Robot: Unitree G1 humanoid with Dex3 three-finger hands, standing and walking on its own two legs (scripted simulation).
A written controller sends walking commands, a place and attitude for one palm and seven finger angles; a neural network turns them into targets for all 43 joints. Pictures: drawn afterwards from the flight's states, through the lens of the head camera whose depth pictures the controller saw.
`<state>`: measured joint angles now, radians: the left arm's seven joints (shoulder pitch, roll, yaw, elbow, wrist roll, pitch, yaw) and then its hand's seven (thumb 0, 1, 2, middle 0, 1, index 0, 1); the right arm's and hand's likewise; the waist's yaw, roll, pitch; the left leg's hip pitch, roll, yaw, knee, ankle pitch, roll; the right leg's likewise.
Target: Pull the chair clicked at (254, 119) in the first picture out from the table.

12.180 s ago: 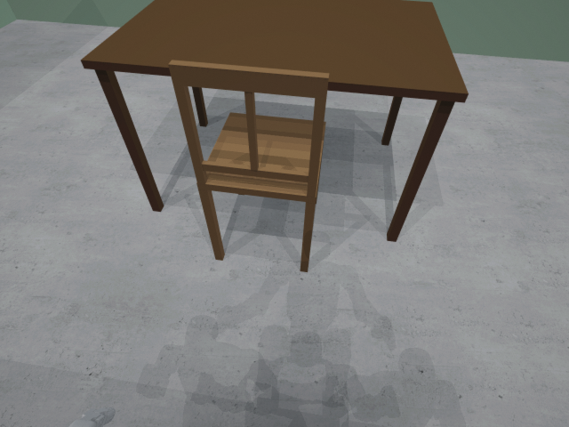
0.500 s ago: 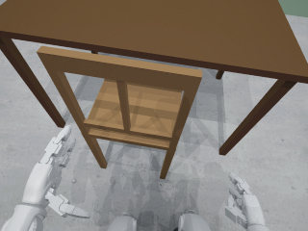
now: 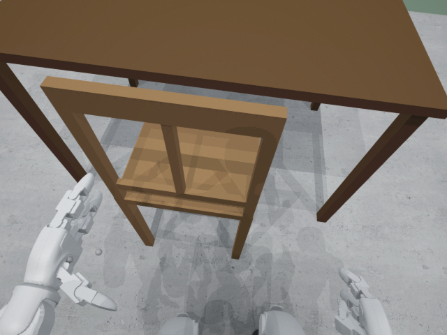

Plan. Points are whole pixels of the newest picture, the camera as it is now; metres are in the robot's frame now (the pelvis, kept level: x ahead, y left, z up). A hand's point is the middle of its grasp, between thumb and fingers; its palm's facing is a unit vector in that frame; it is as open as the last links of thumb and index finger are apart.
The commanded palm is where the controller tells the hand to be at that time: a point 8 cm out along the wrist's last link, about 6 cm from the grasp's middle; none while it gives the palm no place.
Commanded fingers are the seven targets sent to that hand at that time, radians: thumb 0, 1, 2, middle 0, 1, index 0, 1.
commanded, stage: raise the hand toward the chair's back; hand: left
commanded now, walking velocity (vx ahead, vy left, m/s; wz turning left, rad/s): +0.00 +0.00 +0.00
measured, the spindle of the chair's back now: (175, 161) +0.46 +0.12 -0.03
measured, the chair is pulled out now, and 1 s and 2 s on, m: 0.00 0.00 0.00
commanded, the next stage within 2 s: aim the fingers beside a spindle in 0.28 s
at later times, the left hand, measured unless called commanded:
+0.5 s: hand (105, 261) +0.23 +0.19 +0.04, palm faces -0.09 -0.99 -0.07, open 16.9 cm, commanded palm +0.22 +0.25 +0.04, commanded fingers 0.00 -0.50 0.30 -0.06 -0.08 -0.06 -0.08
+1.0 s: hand (134, 242) +0.27 +0.16 +0.02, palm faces -0.12 -0.99 -0.06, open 16.9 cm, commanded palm +0.25 +0.22 +0.02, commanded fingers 0.00 -0.50 0.30 -0.06 -0.08 -0.06 -0.08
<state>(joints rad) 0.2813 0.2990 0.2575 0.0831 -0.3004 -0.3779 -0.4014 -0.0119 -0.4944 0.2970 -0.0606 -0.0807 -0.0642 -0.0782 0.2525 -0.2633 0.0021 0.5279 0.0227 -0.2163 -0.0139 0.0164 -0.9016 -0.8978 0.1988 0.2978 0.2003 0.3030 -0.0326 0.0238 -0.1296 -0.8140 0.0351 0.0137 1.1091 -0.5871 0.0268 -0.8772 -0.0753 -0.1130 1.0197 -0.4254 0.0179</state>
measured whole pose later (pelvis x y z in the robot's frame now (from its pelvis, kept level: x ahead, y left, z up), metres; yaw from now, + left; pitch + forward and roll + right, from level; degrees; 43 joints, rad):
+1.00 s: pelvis -0.02 -0.01 -0.02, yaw +0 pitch +19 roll -2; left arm 0.13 0.25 0.17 0.19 -0.24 -0.42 -0.32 -0.01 -0.50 0.30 -0.06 -0.08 -0.07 -0.08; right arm 0.24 -0.26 0.01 0.54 0.02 -0.19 -0.01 0.02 -0.90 -0.90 0.20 0.30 0.20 0.30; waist -0.04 0.03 -0.14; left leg -0.92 0.03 0.02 1.18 -0.59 0.02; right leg -0.99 -0.08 -0.10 1.11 -0.44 0.00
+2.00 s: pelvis -0.02 -0.01 -0.04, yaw +0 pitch +23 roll -1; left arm -0.12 0.22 0.12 0.38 -0.17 -0.45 -0.22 -0.01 -0.50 0.30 -0.06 -0.08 -0.07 -0.08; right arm 0.22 -0.25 0.00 0.55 0.01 -0.09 0.01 0.01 -0.90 -0.90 0.20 0.30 0.20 0.30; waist -0.05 0.02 -0.15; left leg -1.05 0.03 0.03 1.27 -0.62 0.02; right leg -1.14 -0.09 -0.08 1.21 -0.46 0.00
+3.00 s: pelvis -0.02 -0.01 -0.04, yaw +0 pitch +24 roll -1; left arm -0.31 0.23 0.15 0.54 -0.15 -0.46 -0.19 -0.01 -0.50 0.30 -0.06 -0.08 -0.06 -0.08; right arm 0.23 -0.25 0.00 0.57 0.00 -0.06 0.01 0.01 -0.90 -0.90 0.20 0.30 0.20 0.30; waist -0.07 0.02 -0.15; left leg -1.07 0.03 0.03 1.26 -0.61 0.02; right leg -1.16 -0.08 -0.08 1.20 -0.45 0.00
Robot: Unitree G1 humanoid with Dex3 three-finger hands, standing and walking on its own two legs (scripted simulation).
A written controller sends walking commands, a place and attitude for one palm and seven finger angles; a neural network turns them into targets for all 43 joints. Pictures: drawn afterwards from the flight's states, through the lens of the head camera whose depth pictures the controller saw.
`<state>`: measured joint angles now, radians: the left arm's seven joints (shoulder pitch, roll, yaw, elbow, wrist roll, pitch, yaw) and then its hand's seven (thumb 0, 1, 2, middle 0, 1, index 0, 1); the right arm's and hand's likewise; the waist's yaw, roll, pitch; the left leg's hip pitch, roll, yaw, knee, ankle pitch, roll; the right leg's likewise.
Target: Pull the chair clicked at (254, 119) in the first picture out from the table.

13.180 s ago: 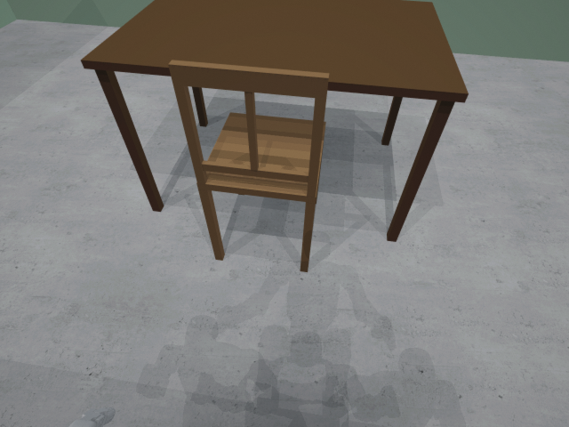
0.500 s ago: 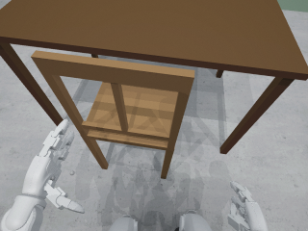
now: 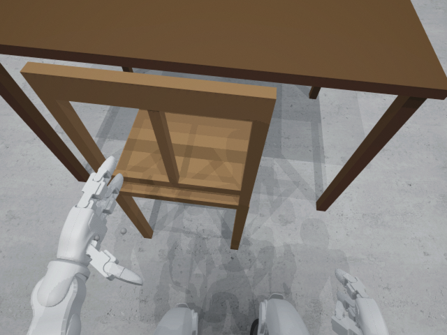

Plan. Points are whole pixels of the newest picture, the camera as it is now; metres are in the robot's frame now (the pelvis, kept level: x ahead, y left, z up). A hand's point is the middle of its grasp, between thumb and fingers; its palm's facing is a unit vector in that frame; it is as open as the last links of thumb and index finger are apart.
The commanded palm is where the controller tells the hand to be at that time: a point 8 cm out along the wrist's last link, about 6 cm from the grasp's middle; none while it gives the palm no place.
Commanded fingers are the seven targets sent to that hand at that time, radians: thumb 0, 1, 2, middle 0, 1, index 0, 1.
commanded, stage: aim the fingers beside a spindle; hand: left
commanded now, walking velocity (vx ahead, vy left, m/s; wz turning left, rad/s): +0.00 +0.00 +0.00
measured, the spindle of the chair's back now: (166, 149) +0.47 +0.13 -0.01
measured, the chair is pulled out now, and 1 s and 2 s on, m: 0.00 0.00 0.00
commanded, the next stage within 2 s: push the fingers through the gap in 1.38 s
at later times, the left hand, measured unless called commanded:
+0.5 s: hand (142, 217) +0.31 +0.15 +0.01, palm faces -0.13 -0.99 -0.04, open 16.9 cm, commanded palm +0.30 +0.21 +0.01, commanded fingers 0.00 -0.50 0.30 -0.06 -0.08 -0.06 -0.08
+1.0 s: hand (151, 210) +0.33 +0.14 +0.00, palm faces -0.13 -0.99 -0.05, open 16.9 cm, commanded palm +0.32 +0.20 +0.00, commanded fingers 0.00 -0.50 0.30 -0.06 -0.08 -0.06 -0.08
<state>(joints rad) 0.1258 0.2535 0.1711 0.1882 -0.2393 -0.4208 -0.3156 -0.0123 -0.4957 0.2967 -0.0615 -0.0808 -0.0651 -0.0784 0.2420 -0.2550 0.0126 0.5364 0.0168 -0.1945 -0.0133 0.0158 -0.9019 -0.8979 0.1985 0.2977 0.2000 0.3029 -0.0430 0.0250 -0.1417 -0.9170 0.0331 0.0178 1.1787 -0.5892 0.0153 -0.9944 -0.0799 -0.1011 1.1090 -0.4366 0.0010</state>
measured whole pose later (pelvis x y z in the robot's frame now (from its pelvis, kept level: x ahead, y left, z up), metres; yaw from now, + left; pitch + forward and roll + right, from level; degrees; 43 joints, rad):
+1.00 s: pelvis -0.01 +0.00 -0.02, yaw +0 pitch +23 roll -1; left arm -0.12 0.22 0.12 0.38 -0.17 -0.45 -0.22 -0.01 -0.50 0.30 -0.06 -0.08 -0.07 -0.08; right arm 0.22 -0.25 0.00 0.55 0.01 -0.09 0.01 0.01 -0.90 -0.90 0.20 0.30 0.20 0.30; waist -0.05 0.02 -0.15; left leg -1.05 0.03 0.03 1.27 -0.62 0.02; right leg -1.14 -0.09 -0.08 1.21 -0.46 0.00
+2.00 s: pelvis +0.00 +0.00 -0.02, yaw +0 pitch +24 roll -1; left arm -0.31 0.23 0.15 0.54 -0.15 -0.46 -0.19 -0.01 -0.50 0.30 -0.06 -0.08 -0.06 -0.08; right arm 0.23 -0.25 0.00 0.57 0.00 -0.06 0.01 0.01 -0.90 -0.90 0.20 0.30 0.20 0.30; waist -0.07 0.02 -0.15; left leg -1.07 0.03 0.03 1.26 -0.61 0.02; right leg -1.16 -0.08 -0.08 1.20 -0.45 0.00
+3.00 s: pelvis -0.01 +0.01 -0.02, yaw -2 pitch +26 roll -1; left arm -0.62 0.29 0.27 0.87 -0.10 -0.52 -0.18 -0.01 -0.50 0.30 -0.06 -0.08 -0.06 -0.08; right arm 0.29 -0.25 0.01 0.60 -0.02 0.02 0.03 0.01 -0.90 -0.90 0.20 0.30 0.20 0.30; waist -0.13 0.03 -0.14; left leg -1.12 0.04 0.04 1.26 -0.60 0.03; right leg -1.21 -0.07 -0.06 1.18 -0.43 0.01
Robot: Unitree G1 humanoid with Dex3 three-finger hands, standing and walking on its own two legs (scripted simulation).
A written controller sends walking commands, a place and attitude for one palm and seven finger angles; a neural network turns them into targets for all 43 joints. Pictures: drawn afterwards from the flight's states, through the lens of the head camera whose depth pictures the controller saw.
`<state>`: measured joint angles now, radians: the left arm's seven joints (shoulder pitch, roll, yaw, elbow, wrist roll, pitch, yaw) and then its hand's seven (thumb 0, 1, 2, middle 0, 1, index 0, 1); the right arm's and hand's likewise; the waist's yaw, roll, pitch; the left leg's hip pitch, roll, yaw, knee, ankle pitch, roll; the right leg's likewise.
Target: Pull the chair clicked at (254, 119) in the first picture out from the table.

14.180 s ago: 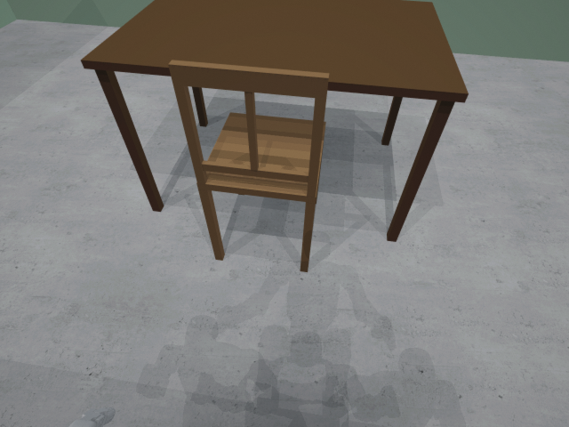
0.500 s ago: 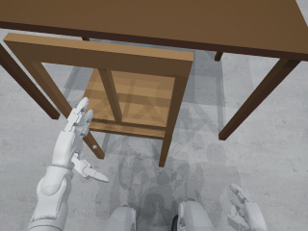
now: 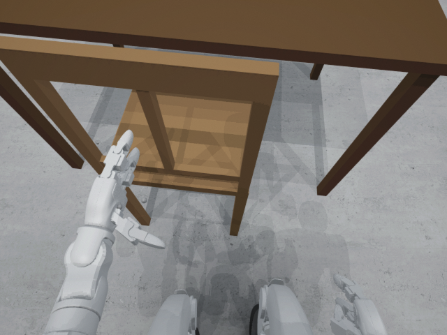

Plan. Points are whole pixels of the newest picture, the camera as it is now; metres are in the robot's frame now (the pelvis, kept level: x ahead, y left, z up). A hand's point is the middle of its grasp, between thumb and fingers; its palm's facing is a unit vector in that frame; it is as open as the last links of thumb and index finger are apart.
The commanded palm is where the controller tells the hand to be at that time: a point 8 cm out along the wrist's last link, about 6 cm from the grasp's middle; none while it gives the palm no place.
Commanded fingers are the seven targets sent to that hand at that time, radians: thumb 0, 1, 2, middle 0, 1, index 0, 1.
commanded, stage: aim the fingers beside a spindle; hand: left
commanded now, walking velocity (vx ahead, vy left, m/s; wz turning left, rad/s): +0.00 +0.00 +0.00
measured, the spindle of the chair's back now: (159, 134) +0.48 +0.14 +0.01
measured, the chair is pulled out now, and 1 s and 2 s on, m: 0.00 0.00 0.00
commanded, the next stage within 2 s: push the fingers through the gap in 0.38 s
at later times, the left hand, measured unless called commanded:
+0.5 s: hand (145, 199) +0.34 +0.14 +0.02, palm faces -0.12 -0.99 -0.05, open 16.9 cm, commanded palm +0.33 +0.19 +0.02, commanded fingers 0.00 -0.50 0.30 -0.06 -0.08 -0.06 -0.08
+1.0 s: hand (152, 174) +0.39 +0.14 +0.02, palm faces -0.12 -0.99 -0.05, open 16.9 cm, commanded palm +0.37 +0.19 +0.02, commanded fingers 0.00 -0.50 0.30 -0.06 -0.08 -0.06 -0.08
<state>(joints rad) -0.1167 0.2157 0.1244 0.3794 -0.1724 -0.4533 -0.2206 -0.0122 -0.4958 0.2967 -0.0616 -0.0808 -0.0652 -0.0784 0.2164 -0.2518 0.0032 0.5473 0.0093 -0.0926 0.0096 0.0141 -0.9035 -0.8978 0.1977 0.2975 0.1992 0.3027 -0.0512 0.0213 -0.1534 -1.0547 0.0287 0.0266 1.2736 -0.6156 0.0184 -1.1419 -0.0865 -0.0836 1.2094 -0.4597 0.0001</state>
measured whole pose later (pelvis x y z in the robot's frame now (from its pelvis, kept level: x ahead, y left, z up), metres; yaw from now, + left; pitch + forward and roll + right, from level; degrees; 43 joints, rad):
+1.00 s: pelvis +0.00 +0.00 +0.00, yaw +0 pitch +24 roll -1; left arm -0.31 0.23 0.15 0.54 -0.15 -0.46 -0.19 -0.01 -0.50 0.30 -0.06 -0.08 -0.06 -0.08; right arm 0.23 -0.25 0.00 0.57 0.00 -0.06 0.01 0.01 -0.90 -0.90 0.20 0.30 0.20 0.30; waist -0.07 0.02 -0.15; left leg -1.07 0.03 0.03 1.26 -0.61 0.02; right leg -1.16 -0.08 -0.08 1.20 -0.45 0.00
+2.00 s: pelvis +0.00 +0.01 +0.00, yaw -1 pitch +26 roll -1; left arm -0.62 0.29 0.27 0.87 -0.10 -0.52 -0.18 -0.01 -0.50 0.30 -0.06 -0.08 -0.06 -0.08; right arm 0.29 -0.25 0.01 0.60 -0.02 0.02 0.03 0.01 -0.90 -0.90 0.20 0.30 0.20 0.30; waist -0.13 0.03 -0.14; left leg -1.12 0.04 0.04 1.26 -0.60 0.03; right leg -1.21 -0.07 -0.06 1.18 -0.43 0.01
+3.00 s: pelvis +0.00 +0.00 +0.00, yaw -1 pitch +26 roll -1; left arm -0.64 0.29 0.25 0.90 -0.09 -0.52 -0.16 0.00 0.48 0.72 -0.49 -1.43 -0.50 -1.42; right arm 0.27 -0.26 0.01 0.60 -0.02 0.02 0.03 0.01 -0.90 -0.90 0.20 0.30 0.20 0.30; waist -0.13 0.03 -0.14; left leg -1.13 0.04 0.03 1.27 -0.60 0.02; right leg -1.22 -0.07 -0.07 1.20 -0.43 0.00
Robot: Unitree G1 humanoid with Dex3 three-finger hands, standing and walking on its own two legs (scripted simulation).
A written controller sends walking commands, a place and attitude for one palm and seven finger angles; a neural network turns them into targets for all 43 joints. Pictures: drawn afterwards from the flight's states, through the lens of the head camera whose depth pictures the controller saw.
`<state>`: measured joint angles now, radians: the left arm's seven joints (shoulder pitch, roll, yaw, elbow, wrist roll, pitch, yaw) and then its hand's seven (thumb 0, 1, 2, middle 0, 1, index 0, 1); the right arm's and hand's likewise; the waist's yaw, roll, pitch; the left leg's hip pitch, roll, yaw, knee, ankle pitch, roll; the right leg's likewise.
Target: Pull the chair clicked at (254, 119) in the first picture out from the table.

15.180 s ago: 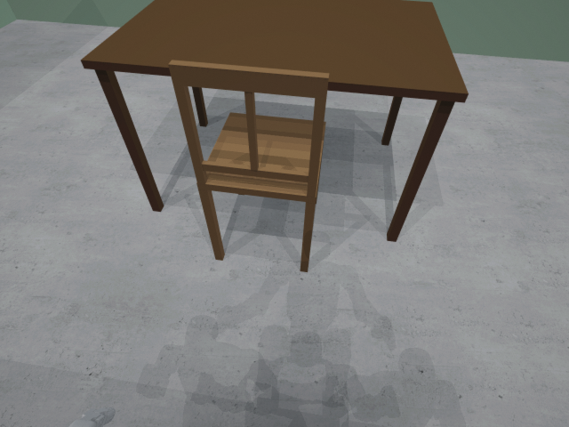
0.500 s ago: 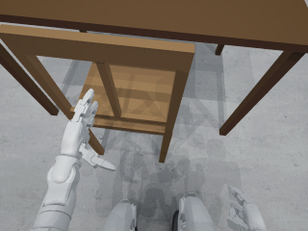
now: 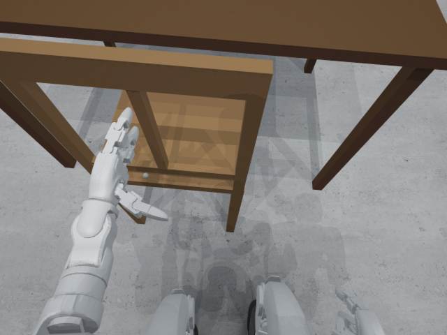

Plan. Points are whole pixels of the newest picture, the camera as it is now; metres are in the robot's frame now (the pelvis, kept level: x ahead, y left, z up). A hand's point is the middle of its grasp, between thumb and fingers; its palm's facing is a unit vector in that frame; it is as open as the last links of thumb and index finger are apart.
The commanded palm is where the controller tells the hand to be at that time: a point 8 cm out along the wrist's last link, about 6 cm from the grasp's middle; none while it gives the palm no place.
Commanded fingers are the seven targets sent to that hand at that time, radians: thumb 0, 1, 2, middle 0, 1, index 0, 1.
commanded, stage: push the fingers through the gap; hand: left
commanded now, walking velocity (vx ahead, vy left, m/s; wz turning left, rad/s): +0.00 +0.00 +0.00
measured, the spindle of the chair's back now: (152, 133) +0.48 +0.14 +0.01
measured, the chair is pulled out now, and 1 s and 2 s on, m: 0.00 0.00 0.00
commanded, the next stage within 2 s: hook a spindle and tug to test in 1.08 s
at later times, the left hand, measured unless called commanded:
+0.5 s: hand (151, 150) +0.44 +0.13 +0.01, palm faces -0.10 -0.99 -0.06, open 16.9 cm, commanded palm +0.42 +0.18 +0.02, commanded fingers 0.00 -0.50 0.30 -0.06 -0.08 -0.06 -0.08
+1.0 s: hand (152, 141) +0.45 +0.13 +0.02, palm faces -0.10 -0.99 -0.05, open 16.9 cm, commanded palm +0.43 +0.18 +0.02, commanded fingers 0.00 -0.50 0.30 -0.06 -0.08 -0.06 -0.08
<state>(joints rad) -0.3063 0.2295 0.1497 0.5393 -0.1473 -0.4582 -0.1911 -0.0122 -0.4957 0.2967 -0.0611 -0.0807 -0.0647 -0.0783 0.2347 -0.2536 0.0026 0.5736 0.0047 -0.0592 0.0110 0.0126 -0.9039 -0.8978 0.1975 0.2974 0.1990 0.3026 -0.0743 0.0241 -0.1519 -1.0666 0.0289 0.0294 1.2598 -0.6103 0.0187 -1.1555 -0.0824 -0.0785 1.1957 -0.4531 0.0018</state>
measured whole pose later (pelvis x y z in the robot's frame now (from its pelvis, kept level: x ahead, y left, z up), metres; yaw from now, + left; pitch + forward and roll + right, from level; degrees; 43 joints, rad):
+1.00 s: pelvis +0.00 +0.00 +0.00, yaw -1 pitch +26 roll -1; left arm -0.62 0.29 0.27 0.87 -0.10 -0.52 -0.18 -0.01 -0.50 0.30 -0.06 -0.08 -0.06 -0.08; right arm 0.29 -0.25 0.01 0.60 -0.02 0.02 0.03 0.01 -0.90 -0.90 0.20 0.30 0.20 0.30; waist -0.13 0.03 -0.14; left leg -1.12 0.04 0.04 1.26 -0.60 0.03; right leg -1.21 -0.07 -0.06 1.18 -0.43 0.01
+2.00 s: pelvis -0.01 +0.00 +0.00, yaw -1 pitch +26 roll -1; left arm -0.64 0.29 0.25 0.90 -0.09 -0.52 -0.16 0.00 0.48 0.72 -0.49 -1.43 -0.50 -1.42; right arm 0.27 -0.26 0.01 0.60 -0.02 0.02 0.03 0.01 -0.90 -0.90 0.20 0.30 0.20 0.30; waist -0.13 0.03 -0.14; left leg -1.13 0.04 0.03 1.27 -0.60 0.02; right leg -1.22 -0.07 -0.07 1.20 -0.43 0.00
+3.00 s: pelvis +0.02 +0.01 +0.08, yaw -1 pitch +16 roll +0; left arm -0.45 0.17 0.09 0.80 -0.08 -0.21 0.06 0.03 0.73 0.79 -0.36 -1.20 -0.46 -1.45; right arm 0.24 -0.21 0.02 0.56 0.05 0.11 -0.09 0.01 -0.91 -0.90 0.20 0.30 0.20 0.30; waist -0.08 0.01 -0.03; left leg -0.64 0.01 0.06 0.80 -0.44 0.03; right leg -0.75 -0.07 -0.06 0.77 -0.29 0.02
